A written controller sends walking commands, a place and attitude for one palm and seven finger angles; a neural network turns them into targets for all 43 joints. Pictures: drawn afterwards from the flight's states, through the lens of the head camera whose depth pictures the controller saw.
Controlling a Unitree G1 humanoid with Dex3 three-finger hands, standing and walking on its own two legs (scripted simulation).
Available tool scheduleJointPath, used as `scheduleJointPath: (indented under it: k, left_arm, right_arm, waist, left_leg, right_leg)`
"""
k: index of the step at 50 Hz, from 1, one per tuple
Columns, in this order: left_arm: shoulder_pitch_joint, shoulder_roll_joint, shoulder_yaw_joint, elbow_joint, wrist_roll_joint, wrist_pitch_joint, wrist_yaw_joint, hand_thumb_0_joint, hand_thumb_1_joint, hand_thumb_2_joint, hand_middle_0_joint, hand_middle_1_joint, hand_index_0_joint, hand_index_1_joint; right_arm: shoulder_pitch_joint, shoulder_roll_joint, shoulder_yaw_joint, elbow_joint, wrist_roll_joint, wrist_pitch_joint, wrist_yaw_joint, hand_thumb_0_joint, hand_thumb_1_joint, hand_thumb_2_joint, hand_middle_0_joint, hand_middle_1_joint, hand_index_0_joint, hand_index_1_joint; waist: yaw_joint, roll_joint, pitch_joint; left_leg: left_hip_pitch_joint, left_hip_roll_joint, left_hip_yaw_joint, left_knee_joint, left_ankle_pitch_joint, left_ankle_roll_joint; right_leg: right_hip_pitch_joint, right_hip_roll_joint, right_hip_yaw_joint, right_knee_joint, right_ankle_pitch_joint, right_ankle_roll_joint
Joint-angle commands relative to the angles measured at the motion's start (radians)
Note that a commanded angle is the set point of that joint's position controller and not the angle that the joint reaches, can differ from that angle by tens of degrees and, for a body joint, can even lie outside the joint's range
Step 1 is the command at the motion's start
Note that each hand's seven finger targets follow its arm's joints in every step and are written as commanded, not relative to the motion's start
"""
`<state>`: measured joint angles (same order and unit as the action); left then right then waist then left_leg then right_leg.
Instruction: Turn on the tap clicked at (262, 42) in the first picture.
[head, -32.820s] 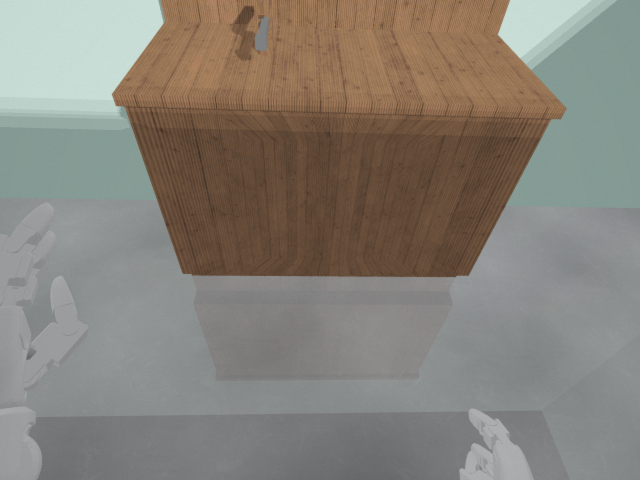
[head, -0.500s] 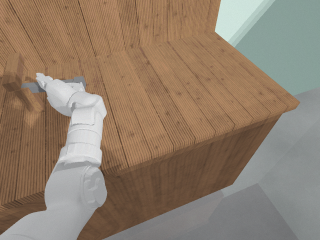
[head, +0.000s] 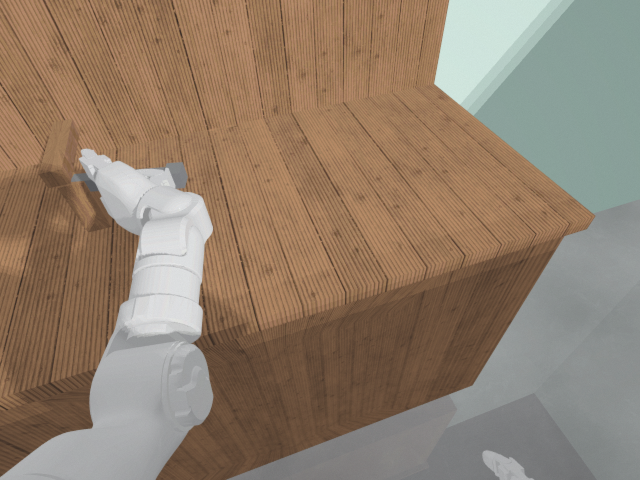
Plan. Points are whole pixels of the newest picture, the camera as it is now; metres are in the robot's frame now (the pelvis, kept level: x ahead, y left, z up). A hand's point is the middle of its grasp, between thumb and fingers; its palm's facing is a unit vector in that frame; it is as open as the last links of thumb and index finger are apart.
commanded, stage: lift the hand up off the lever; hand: left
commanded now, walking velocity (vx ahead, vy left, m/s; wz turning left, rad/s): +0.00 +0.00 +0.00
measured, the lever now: (175, 175) +0.52 +0.23 +0.12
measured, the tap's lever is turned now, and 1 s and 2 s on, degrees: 76 76 76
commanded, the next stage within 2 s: draw the hand back beside the body in 0.80 s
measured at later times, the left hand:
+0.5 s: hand (158, 161) +0.45 +0.21 +0.20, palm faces +0.80 -0.59 -0.07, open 7.8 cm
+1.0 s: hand (176, 160) +0.44 +0.18 +0.21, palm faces +0.64 -0.77 -0.06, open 7.8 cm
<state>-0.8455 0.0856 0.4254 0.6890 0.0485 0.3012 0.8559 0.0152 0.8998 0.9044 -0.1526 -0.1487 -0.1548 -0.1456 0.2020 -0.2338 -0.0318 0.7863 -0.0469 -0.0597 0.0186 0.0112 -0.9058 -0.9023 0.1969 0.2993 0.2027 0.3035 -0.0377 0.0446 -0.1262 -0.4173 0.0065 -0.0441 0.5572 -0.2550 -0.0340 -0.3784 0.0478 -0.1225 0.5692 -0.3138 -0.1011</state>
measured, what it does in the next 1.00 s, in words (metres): stands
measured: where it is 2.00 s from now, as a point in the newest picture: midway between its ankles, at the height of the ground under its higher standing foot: outside the picture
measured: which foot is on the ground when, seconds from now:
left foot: down 0.00-1.00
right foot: down 0.00-1.00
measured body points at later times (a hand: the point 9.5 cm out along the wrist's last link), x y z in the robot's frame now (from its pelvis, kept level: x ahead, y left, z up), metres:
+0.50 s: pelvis -0.01 +0.01 +0.00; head +0.00 -0.01 +0.45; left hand +0.41 +0.24 +0.20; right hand +0.09 -0.24 -0.13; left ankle +0.01 +0.15 -0.73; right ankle -0.01 -0.04 -0.73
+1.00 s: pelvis +0.00 +0.01 +0.01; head -0.01 -0.01 +0.46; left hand +0.40 +0.21 +0.21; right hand +0.16 -0.22 -0.11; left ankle +0.01 +0.15 -0.73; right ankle -0.01 -0.04 -0.73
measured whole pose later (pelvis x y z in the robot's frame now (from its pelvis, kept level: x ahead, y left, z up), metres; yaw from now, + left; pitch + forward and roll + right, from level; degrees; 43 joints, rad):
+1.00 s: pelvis +0.00 +0.01 +0.01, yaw -2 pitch +3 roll +1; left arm -0.73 0.06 0.26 0.46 0.03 0.36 0.66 0.02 0.90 0.90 -0.15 -0.15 -0.15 -0.15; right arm 0.16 -0.21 -0.02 0.76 -0.02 -0.03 -0.01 0.01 -0.90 -0.90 0.20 0.30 0.20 0.30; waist 0.01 0.04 -0.10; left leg -0.30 0.00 -0.01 0.49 -0.24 -0.02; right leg -0.28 0.04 -0.09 0.52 -0.30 -0.08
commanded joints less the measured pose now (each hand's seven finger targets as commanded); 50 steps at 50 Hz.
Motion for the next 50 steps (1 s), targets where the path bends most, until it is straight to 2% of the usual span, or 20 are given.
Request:
scheduleJointPath:
  k: [1, 5, 8, 9, 12, 14, 18, 19, 20, 25, 29, 31, 34, 37, 39, 42, 45, 46, 47, 50]
  left_arm:
    - [-0.556, 0.246, -0.042, -0.257, 0.062, -0.069, 0.017, 0.0, 0.9, 0.9, -0.15, -0.15, -0.15, -0.15]
    - [-0.593, 0.212, -0.088, -0.178, 0.064, -0.048, 0.002, 0.0, 0.9, 0.9, -0.15, -0.15, -0.15, -0.15]
    - [-0.59, 0.215, -0.083, -0.15, 0.042, -0.039, -0.01, 0.0, 0.9, 0.9, -0.15, -0.15, -0.15, -0.15]
    - [-0.576, 0.253, -0.045, -0.119, 0.036, -0.035, -0.011, 0.0, 0.9, 0.9, -0.15, -0.15, -0.15, -0.15]
    - [-0.609, 0.241, -0.058, -0.089, 0.033, -0.029, -0.008, 0.0, 0.9, 0.9, -0.15, -0.15, -0.15, -0.15]
    - [-0.612, 0.271, -0.03, -0.113, 0.041, -0.035, 0.001, 0.0, 0.9, 0.9, -0.15, -0.15, -0.15, -0.15]
    - [-0.607, 0.245, -0.047, -0.188, 0.049, -0.055, 0.015, 0.0, 0.9, 0.9, -0.15, -0.15, -0.15, -0.15]
    - [-0.564, 0.252, -0.03, -0.19, 0.046, -0.056, 0.014, 0.0, 0.9, 0.9, -0.15, -0.15, -0.15, -0.15]
    - [-0.588, 0.219, -0.068, -0.213, 0.047, -0.057, 0.012, 0.0, 0.9, 0.9, -0.15, -0.15, -0.15, -0.15]
    - [-0.578, 0.193, -0.083, -0.23, 0.028, -0.033, 0.006, 0.0, 0.9, 0.9, -0.15, -0.15, -0.15, -0.15]
    - [-0.558, 0.224, -0.051, -0.255, 0.02, -0.017, 0.008, 0.0, 0.9, 0.9, -0.15, -0.15, -0.15, -0.15]
    - [-0.567, 0.18, -0.087, -0.255, 0.024, -0.007, 0.012, 0.0, 0.9, 0.9, -0.15, -0.15, -0.15, -0.15]
    - [-0.535, 0.2, -0.062, -0.241, 0.032, 0.001, 0.018, 0.0, 0.9, 0.9, -0.15, -0.15, -0.15, -0.15]
    - [-0.51, 0.146, -0.099, -0.281, 0.018, 0.004, 0.013, 0.0, 0.9, 0.9, -0.15, -0.15, -0.15, -0.15]
    - [-0.488, 0.156, -0.087, -0.275, 0.019, 0.004, 0.008, 0.0, 0.9, 0.9, -0.15, -0.15, -0.15, -0.15]
    - [-0.503, 0.083, -0.15, -0.335, 0.013, 0.006, 0.006, 0.0, 0.9, 0.9, -0.15, -0.15, -0.15, -0.15]
    - [-0.475, 0.128, -0.113, -0.337, 0.005, 0.011, 0.002, 0.0, 0.9, 0.9, -0.15, -0.15, -0.15, -0.15]
    - [-0.433, 0.073, -0.309, -0.472, 0.038, 0.0, -0.17, 0.0, 0.9, 0.9, -0.151, -0.153, -0.151, -0.153]
    - [-0.388, 0.153, -0.232, -0.479, 0.022, -0.008, -0.244, 0.0, 0.9, 0.9, -0.152, -0.156, -0.152, -0.156]
    - [-0.229, 0.217, -0.217, -0.605, -0.003, -0.032, -0.384, 0.0, 0.9, 0.9, -0.155, -0.165, -0.155, -0.165]
  right_arm:
    - [-0.06, -0.101, -0.026, -0.108, 0.0, -0.038, -0.011, 0.0, -0.9, -0.9, 0.2, 0.3, 0.2, 0.3]
    - [-0.065, -0.105, -0.022, -0.095, 0.005, -0.046, -0.017, 0.0, -0.9, -0.9, 0.2, 0.3, 0.2, 0.3]
    - [-0.058, -0.107, -0.02, -0.095, 0.008, -0.049, -0.023, 0.0, -0.9, -0.9, 0.2, 0.3, 0.2, 0.3]
    - [-0.054, -0.112, -0.021, -0.091, 0.009, -0.046, -0.026, 0.0, -0.9, -0.9, 0.2, 0.3, 0.2, 0.3]
    - [-0.041, -0.109, -0.016, -0.087, 0.008, -0.047, -0.024, 0.0, -0.9, -0.9, 0.2, 0.3, 0.2, 0.3]
    - [-0.038, -0.109, -0.021, -0.088, 0.006, -0.045, -0.02, 0.0, -0.9, -0.9, 0.2, 0.3, 0.2, 0.3]
    - [-0.026, -0.103, -0.025, -0.098, 0.001, -0.05, -0.008, 0.0, -0.9, -0.9, 0.2, 0.3, 0.2, 0.3]
    - [-0.03, -0.106, -0.031, -0.101, 0.002, -0.049, -0.008, 0.0, -0.9, -0.9, 0.2, 0.3, 0.2, 0.3]
    - [-0.034, -0.106, -0.028, -0.1, 0.003, -0.052, -0.006, 0.0, -0.9, -0.9, 0.2, 0.3, 0.2, 0.3]
    - [-0.049, -0.108, -0.032, -0.097, 0.007, -0.059, -0.007, 0.0, -0.9, -0.9, 0.2, 0.3, 0.2, 0.3]
    - [-0.064, -0.109, -0.033, -0.097, 0.008, -0.058, -0.009, 0.0, -0.9, -0.9, 0.2, 0.3, 0.2, 0.3]
    - [-0.071, -0.1, -0.028, -0.095, 0.006, -0.06, -0.003, 0.0, -0.9, -0.9, 0.2, 0.3, 0.2, 0.3]
    - [-0.073, -0.106, -0.03, -0.097, 0.004, -0.054, -0.002, 0.0, -0.9, -0.9, 0.2, 0.3, 0.2, 0.3]
    - [-0.085, -0.097, -0.028, -0.109, 0.009, -0.053, 0.002, 0.0, -0.9, -0.9, 0.2, 0.3, 0.2, 0.3]
    - [-0.091, -0.099, -0.03, -0.106, 0.01, -0.047, -0.001, 0.0, -0.9, -0.9, 0.2, 0.3, 0.2, 0.3]
    - [-0.114, -0.09, -0.026, -0.113, 0.014, -0.052, 0.004, 0.0, -0.9, -0.9, 0.2, 0.3, 0.2, 0.3]
    - [-0.129, -0.091, -0.024, -0.113, 0.018, -0.042, -0.001, 0.0, -0.9, -0.9, 0.2, 0.3, 0.2, 0.3]
    - [-0.095, -0.12, -0.026, -0.132, 0.022, -0.012, -0.025, 0.0, -0.9, -0.9, 0.2, 0.3, 0.2, 0.3]
    - [-0.083, -0.116, -0.03, -0.156, 0.035, -0.004, -0.048, 0.0, -0.9, -0.9, 0.2, 0.3, 0.2, 0.3]
    - [-0.096, -0.101, -0.012, -0.205, 0.053, 0.024, -0.08, 0.0, -0.9, -0.9, 0.2, 0.3, 0.2, 0.3]
  waist:
    - [-0.003, -0.083, -0.308]
    - [-0.026, -0.095, -0.254]
    - [-0.022, -0.089, -0.272]
    - [-0.013, -0.087, -0.268]
    - [-0.023, -0.092, -0.268]
    - [-0.006, -0.054, -0.297]
    - [-0.002, -0.056, -0.344]
    - [0.009, -0.061, -0.339]
    - [-0.001, -0.046, -0.332]
    - [0.002, -0.055, -0.29]
    - [0.025, -0.058, -0.291]
    - [0.02, -0.039, -0.277]
    - [0.03, -0.069, -0.28]
    - [0.031, -0.071, -0.293]
    - [0.037, -0.08, -0.284]
    - [0.028, -0.068, -0.278]
    - [0.041, -0.082, -0.269]
    - [-0.016, -0.146, -0.273]
    - [0.003, -0.15, -0.292]
    - [0.043, -0.098, -0.316]
  left_leg:
    - [0.066, -0.026, 0.046, -0.008, 0.19, 0.055]
    - [0.061, -0.026, 0.043, -0.017, 0.131, 0.057]
    - [0.057, -0.032, 0.044, -0.022, 0.121, 0.055]
    - [0.051, -0.034, 0.038, -0.026, 0.117, 0.056]
    - [0.049, -0.032, 0.039, -0.028, 0.114, 0.055]
    - [0.063, -0.032, 0.037, -0.03, 0.137, 0.054]
    - [0.096, -0.025, 0.045, -0.024, 0.2, 0.053]
    - [0.1, -0.024, 0.041, -0.025, 0.209, 0.054]
    - [0.113, -0.022, 0.044, -0.028, 0.219, 0.053]
    - [0.131, -0.019, 0.049, -0.046, 0.207, 0.053]
    - [0.144, -0.018, 0.048, -0.061, 0.225, 0.05]
    - [0.155, -0.015, 0.052, -0.063, 0.229, 0.047]
    - [0.159, -0.014, 0.052, -0.065, 0.252, 0.047]
    - [0.178, -0.012, 0.06, -0.063, 0.278, 0.044]
    - [0.182, -0.011, 0.056, -0.065, 0.29, 0.043]
    - [0.204, -0.011, 0.062, -0.062, 0.296, 0.041]
    - [0.195, -0.013, 0.056, -0.068, 0.297, 0.04]
    - [0.238, -0.018, 0.068, -0.057, 0.316, 0.057]
    - [0.25, -0.021, 0.074, -0.058, 0.327, 0.067]
    - [0.291, -0.028, 0.075, -0.081, 0.361, 0.074]
  right_leg:
    - [0.194, -0.092, 0.098, -0.085, 0.407, 0.119]
    - [0.131, -0.083, 0.098, -0.107, 0.276, 0.113]
    - [0.15, -0.088, 0.111, -0.118, 0.285, 0.119]
    - [0.152, -0.087, 0.108, -0.119, 0.273, 0.117]
    - [0.147, -0.09, 0.108, -0.123, 0.268, 0.12]
    - [0.16, -0.084, 0.101, -0.112, 0.285, 0.111]
    - [0.185, -0.075, 0.087, -0.091, 0.361, 0.109]
    - [0.187, -0.07, 0.081, -0.088, 0.361, 0.104]
    - [0.173, -0.066, 0.076, -0.086, 0.347, 0.099]
    - [0.163, -0.059, 0.073, -0.109, 0.292, 0.094]
    - [0.19, -0.056, 0.068, -0.113, 0.297, 0.088]
    - [0.171, -0.053, 0.065, -0.113, 0.28, 0.084]
    - [0.184, -0.051, 0.058, -0.108, 0.301, 0.082]
    - [0.198, -0.053, 0.061, -0.106, 0.345, 0.086]
    - [0.202, -0.052, 0.057, -0.105, 0.354, 0.084]
    - [0.193, -0.054, 0.059, -0.11, 0.359, 0.084]
    - [0.211, -0.058, 0.06, -0.112, 0.367, 0.084]
    - [0.232, -0.052, 0.09, -0.085, 0.464, 0.084]
    - [0.262, -0.059, 0.098, -0.093, 0.533, 0.092]
    - [0.339, -0.063, 0.116, -0.097, 0.627, 0.098]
